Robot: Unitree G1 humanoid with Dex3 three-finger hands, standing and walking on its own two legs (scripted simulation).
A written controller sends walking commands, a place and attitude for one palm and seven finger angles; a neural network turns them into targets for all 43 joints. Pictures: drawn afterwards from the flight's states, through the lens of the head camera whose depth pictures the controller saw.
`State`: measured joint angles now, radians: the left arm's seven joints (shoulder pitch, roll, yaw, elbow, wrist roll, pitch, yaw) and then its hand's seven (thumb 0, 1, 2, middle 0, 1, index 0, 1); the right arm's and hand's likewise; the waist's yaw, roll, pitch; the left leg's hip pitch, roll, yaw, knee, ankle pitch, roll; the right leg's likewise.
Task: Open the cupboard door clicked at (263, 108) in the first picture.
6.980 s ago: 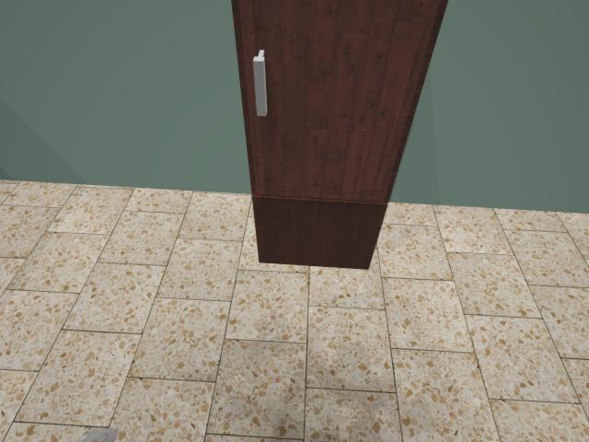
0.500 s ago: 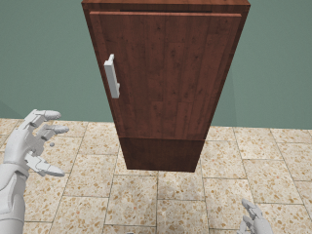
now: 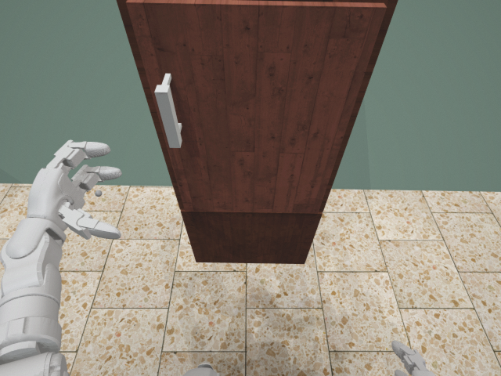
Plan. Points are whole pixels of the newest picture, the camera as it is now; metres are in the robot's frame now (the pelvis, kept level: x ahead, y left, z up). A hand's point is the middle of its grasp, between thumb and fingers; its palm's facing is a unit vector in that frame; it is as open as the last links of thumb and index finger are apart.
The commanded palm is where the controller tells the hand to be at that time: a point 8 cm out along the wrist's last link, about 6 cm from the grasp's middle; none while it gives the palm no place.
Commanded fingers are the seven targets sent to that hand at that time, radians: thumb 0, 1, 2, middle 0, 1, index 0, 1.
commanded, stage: move the hooked fingers beside the handle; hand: left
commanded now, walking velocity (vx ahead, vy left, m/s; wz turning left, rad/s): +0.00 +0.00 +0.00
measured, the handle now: (171, 111) +0.58 +0.19 +0.09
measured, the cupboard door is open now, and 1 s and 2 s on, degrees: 0 0 0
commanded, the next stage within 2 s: slide the fingers in behind the handle in 1.86 s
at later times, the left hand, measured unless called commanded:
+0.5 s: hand (110, 163) +0.42 +0.25 +0.10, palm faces +0.03 -1.00 +0.01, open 14.0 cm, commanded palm +0.40 +0.30 +0.09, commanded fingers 0.00 -0.50 0.30 -0.30 -1.20 -0.30 -1.20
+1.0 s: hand (126, 134) +0.50 +0.25 +0.10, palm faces +0.01 -1.00 +0.01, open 14.0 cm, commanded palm +0.49 +0.30 +0.09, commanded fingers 0.00 -0.50 0.30 -0.30 -1.20 -0.30 -1.20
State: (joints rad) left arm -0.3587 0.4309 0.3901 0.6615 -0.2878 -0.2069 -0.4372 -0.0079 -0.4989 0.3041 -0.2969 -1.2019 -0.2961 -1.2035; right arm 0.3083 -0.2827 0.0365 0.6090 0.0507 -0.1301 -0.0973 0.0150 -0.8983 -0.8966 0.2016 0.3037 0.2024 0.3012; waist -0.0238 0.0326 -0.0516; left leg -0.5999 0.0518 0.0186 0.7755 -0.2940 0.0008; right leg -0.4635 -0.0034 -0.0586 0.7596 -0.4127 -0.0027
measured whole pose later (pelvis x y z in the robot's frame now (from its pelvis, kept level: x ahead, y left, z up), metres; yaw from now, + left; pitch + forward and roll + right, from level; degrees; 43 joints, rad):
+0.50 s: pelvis +0.00 +0.00 -0.01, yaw -1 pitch +10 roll -2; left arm -0.64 0.52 0.41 0.99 -0.22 -0.29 -0.42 -0.01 -0.50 0.30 -0.30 -1.20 -0.30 -1.20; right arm 0.34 -0.29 0.03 0.63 0.04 -0.04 -0.08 0.01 -0.90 -0.90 0.20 0.30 0.20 0.30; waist -0.07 0.02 -0.07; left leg -0.71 0.06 0.01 0.84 -0.31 0.00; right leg -0.57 0.01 -0.06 0.81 -0.43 0.00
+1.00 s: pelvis +0.00 +0.01 -0.02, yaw -2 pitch +17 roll -3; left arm -0.91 0.67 0.47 1.23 -0.14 -0.30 -0.41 -0.01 -0.50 0.30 -0.30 -1.20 -0.30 -1.20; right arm 0.41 -0.29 0.04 0.65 0.02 0.03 -0.07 0.01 -0.90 -0.90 0.20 0.30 0.20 0.30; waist -0.15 0.02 -0.08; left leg -0.87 0.08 0.02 0.93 -0.35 0.01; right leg -0.72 0.02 -0.05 0.87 -0.44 0.01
